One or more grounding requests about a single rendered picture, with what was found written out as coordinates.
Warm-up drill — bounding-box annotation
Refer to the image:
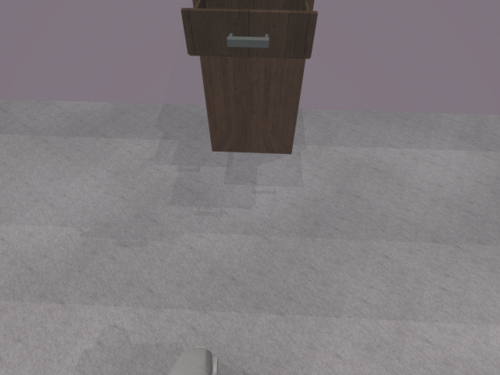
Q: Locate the robot left thigh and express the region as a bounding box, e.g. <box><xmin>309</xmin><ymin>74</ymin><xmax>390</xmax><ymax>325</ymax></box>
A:
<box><xmin>168</xmin><ymin>348</ymin><xmax>218</xmax><ymax>375</ymax></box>

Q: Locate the drawer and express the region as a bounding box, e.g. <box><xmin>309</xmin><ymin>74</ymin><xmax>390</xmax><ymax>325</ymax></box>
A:
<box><xmin>181</xmin><ymin>0</ymin><xmax>318</xmax><ymax>59</ymax></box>

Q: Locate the handle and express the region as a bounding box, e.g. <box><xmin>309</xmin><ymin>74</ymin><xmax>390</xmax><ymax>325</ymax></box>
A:
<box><xmin>227</xmin><ymin>33</ymin><xmax>270</xmax><ymax>48</ymax></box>

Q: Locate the cabinet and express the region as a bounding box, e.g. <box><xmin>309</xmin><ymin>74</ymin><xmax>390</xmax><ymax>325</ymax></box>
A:
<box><xmin>192</xmin><ymin>0</ymin><xmax>314</xmax><ymax>154</ymax></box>

